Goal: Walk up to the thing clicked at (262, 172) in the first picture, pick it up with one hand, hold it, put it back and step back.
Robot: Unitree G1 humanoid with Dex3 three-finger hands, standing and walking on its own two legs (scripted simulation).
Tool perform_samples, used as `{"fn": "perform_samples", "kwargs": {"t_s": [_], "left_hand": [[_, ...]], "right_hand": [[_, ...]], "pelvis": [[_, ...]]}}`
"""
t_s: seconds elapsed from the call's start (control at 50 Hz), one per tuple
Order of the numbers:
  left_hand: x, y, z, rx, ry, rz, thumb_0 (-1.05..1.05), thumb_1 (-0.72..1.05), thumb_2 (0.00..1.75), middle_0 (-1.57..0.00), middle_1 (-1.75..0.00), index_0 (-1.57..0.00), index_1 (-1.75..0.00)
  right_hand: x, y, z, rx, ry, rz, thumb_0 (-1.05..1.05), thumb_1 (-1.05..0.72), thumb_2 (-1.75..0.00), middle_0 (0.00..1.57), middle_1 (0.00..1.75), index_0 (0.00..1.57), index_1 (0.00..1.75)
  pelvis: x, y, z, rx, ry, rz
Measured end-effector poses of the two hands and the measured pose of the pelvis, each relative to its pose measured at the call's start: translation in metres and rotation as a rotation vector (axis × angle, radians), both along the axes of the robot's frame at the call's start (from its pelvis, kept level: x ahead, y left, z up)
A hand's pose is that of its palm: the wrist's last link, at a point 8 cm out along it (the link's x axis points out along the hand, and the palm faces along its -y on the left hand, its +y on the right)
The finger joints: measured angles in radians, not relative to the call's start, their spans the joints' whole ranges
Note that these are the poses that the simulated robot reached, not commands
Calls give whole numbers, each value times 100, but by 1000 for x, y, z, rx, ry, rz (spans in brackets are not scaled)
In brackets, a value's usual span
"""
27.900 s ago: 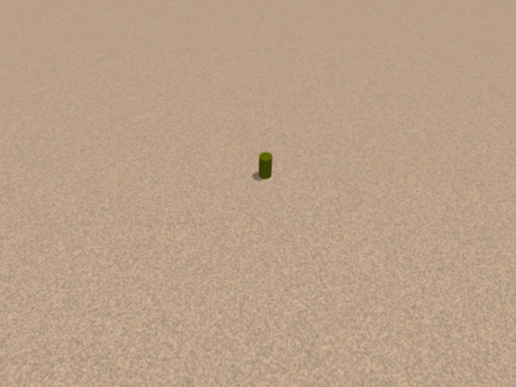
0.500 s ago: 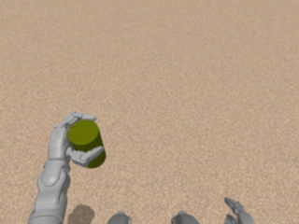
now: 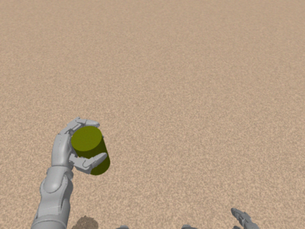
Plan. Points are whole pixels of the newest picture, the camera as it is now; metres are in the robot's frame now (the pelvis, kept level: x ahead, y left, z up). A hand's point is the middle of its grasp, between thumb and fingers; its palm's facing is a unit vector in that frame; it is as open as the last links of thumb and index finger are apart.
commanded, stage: hold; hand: left
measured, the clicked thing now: (92, 152) +0.33 +0.18 +0.01
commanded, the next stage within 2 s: none
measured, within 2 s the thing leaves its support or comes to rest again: neither
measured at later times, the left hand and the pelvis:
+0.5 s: hand (88, 147) +0.31 +0.17 +0.06, palm faces +0.04 -1.00 +0.01, open 10.1 cm; pelvis +0.00 +0.00 +0.01, yaw +0 degrees
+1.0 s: hand (88, 143) +0.32 +0.17 +0.06, palm faces +0.05 -1.00 +0.01, open 10.1 cm; pelvis +0.00 +0.00 +0.02, yaw +0 degrees
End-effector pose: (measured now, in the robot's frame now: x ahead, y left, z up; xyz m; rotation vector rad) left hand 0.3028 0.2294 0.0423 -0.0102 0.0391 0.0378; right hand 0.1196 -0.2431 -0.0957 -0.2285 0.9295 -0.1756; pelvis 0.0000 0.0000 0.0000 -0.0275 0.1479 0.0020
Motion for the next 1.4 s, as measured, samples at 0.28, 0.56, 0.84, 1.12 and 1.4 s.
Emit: {"fn": "perform_samples", "kwargs": {"t_s": [0.28,0.56,0.84,1.12,1.4], "left_hand": [[-5,-6,10,-2,-13,2,0,-40,111,-72,-101,-72,-101],[-13,-3,18,-7,-23,13,0,-40,111,-72,-101,-72,-101],[-6,-2,22,9,-23,2,0,-40,111,-72,-101,-72,-101],[-3,-2,22,-1,-23,5,0,-40,110,-72,-102,-72,-101],[-6,-1,20,5,-18,-6,0,-40,110,-72,-102,-71,-101]], "right_hand": [[-1,-4,8,-4,-13,-1,1,-91,-90,20,30,20,30],[4,-2,15,1,-37,8,1,-91,-90,20,30,20,30],[8,1,18,4,-37,13,1,-91,-90,20,30,20,30],[4,0,18,-2,-18,3,1,-91,-90,20,30,20,30],[-2,2,18,6,-15,5,1,-91,-90,20,30,20,30]], "pelvis": [[-3,-4,7,5,-34,1],[-4,-3,12,7,-56,2],[-1,-2,15,6,-64,3],[3,0,16,5,-62,2],[-3,2,17,4,-68,-1]]}}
